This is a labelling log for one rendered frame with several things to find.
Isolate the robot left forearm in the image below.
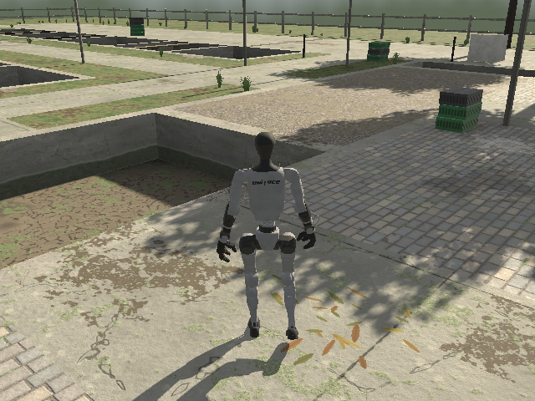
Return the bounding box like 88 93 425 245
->
219 203 236 243

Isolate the robot left hand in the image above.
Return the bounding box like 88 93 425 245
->
217 241 237 262

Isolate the robot right forearm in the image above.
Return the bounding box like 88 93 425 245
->
298 200 315 234

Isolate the left robot foot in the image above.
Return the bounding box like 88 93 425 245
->
248 317 260 338

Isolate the robot head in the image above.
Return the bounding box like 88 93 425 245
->
252 132 280 172

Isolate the left robot upper arm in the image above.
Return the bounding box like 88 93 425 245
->
227 169 249 216

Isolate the right robot upper arm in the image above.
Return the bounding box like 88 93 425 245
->
283 168 307 213

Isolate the robot right hand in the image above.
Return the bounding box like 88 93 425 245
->
297 231 317 249

